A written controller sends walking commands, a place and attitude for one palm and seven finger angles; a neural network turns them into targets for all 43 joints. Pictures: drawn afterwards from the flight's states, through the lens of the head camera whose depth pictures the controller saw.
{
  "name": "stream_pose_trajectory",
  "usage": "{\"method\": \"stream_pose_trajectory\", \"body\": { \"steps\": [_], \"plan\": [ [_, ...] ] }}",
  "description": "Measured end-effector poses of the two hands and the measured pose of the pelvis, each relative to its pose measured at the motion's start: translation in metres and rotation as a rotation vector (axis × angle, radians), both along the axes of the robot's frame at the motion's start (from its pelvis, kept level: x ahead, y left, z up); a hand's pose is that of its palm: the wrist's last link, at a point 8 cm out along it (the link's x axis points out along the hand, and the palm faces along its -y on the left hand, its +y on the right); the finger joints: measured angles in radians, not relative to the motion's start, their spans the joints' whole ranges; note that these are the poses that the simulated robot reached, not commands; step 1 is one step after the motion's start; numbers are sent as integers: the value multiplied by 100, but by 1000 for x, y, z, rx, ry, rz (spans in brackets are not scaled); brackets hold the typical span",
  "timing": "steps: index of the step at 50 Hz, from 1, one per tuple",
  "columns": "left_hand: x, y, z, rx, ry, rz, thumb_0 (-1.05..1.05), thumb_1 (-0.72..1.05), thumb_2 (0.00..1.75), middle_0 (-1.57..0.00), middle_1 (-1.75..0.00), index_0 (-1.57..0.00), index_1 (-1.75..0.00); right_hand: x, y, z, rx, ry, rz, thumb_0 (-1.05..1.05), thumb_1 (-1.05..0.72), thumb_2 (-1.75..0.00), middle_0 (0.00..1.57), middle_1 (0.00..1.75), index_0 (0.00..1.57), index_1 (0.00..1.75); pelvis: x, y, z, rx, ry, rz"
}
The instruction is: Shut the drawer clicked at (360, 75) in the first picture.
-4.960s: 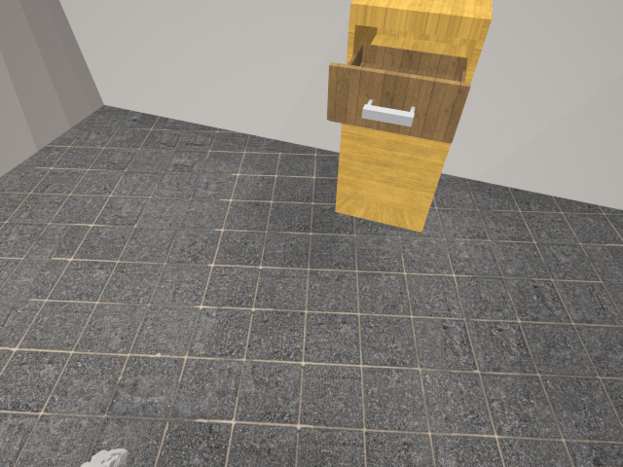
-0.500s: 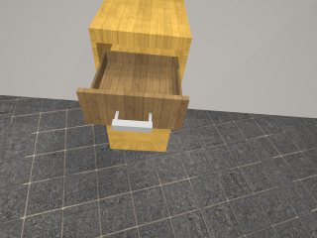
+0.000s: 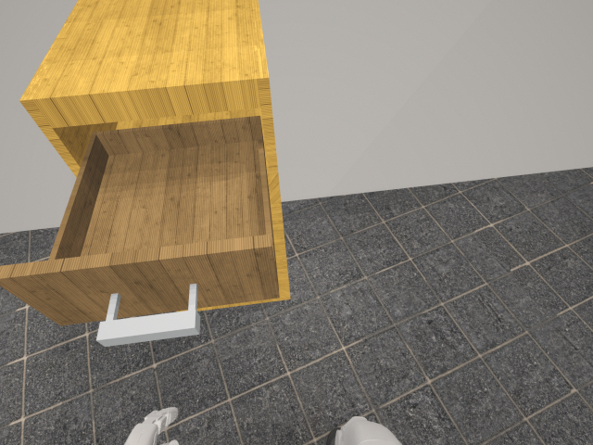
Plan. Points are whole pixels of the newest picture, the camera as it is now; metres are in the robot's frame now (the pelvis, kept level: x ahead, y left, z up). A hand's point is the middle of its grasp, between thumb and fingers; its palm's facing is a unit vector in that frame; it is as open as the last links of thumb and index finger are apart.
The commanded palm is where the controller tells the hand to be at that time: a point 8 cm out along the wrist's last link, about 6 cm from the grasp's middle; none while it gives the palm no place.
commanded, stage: come to a stop and stand still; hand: left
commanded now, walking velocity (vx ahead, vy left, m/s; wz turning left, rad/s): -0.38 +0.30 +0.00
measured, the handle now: (152, 312) +0.30 +0.21 -0.01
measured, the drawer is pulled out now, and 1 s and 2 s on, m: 0.30 0.30 0.30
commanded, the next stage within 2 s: look again from close up in 1.36 s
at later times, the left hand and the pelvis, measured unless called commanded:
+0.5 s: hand out of the picture +0.01 +0.23 -0.14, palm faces +0.10 -0.94 -0.31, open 7.4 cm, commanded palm none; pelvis -0.02 +0.02 +0.01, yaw +2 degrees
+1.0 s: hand out of the picture -0.08 +0.24 -0.15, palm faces +0.02 -0.98 -0.20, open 7.3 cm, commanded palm none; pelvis -0.08 +0.08 +0.02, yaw +0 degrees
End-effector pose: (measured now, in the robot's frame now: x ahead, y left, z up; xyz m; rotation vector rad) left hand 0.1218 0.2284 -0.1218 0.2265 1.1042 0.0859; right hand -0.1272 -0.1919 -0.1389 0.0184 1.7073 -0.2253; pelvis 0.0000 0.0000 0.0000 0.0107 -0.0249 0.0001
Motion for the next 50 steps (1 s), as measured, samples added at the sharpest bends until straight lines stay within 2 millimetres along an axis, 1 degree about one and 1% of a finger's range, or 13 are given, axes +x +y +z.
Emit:
{"method": "stream_pose_trajectory", "body": {
  "steps": [5, 9, 12, 16, 21, 26, 29, 33, 37, 40, 44, 47, 50],
  "plan": [
    [-10, -23, 8, -3, 59, 51, -1, 92, 90, -20, -30, -20, -30, 73, -31, 0, -37, -131, 38, 1, -91, -90, 20, 30, 20, 30, 16, -13, 14, 5, -2, 2],
    [-15, -19, 17, 26, 60, 88, -2, 94, 89, -21, -30, -20, -30, 130, -48, -1, -50, -239, 89, 1, -91, -90, 20, 30, 20, 30, 18, -17, 18, 12, 9, 10],
    [-27, -12, 21, 42, 71, 118, -2, 93, 89, -21, -30, -20, -30, 165, -56, 0, -60, -312, 134, 1, -91, -90, 20, 30, 20, 30, 14, -16, 20, 17, 12, 13],
    [-53, 0, 22, 59, 98, 158, -1, 92, 89, -21, -30, -20, -30, 198, -59, 6, -76, -399, 183, 0, -91, -90, 20, 30, 20, 30, 5, -11, 21, 24, 14, 19],
    [-93, 19, 20, 72, 136, 182, 0, 91, 89, -21, -30, -20, -30, 212, -50, 18, -89, -489, 224, 0, -91, -90, 20, 30, 20, 30, -7, 2, 21, 32, 14, 22],
    [-129, 53, 13, 93, 137, 194, 0, 90, 89, -21, -30, -20, -30, 206, -28, 18, -110, -605, 222, 1, -91, -90, 20, 30, 20, 30, -20, 29, 10, 16, -7, 27],
    [-147, 71, 8, 91, 159, 206, 0, 90, 89, -21, -30, -20, -30, 185, -7, 18, -102, -616, 216, 1, -91, -90, 20, 30, 20, 30, -32, 41, 8, 34, -37, -1],
    [-166, 81, 12, 87, 186, 189, 0, 91, 90, -20, -30, -20, -30, 151, 19, 14, -64, -584, 186, 1, -91, -90, 20, 30, 20, 30, -43, 53, 12, 21, -43, -3],
    [-183, 81, 13, 76, 181, 192, 0, 91, 90, -20, -30, -20, -30, 121, 30, 2, -42, -508, 192, 1, -93, -90, 20, 30, 20, 30, -55, 61, 11, 25, -28, 8],
    [-196, 75, 12, 64, 199, 184, 0, 91, 90, -20, -30, -20, -30, 101, 35, -6, -27, -456, 192, 1, -93, -90, 20, 30, 20, 30, -66, 65, 10, 22, -16, 6],
    [-209, 64, 13, 18, 231, 154, 0, 91, 90, -20, -30, -20, -30, 71, 43, -1, -23, -404, 169, 1, -92, -90, 20, 30, 20, 30, -75, 71, 16, 7, -14, 18],
    [-209, 60, 8, -13, 243, 134, 0, 91, 90, -20, -30, -20, -30, 48, 49, 4, -31, -367, 151, 1, -92, -90, 20, 30, 20, 30, -79, 74, 19, 2, -13, 12],
    [-207, 63, 6, -22, 245, 121, 1, 92, 89, -20, -30, -20, -30, 27, 52, 10, -42, -327, 137, 1, -91, -90, 20, 30, 20, 30, -81, 77, 22, -3, -12, 5]
  ]
}}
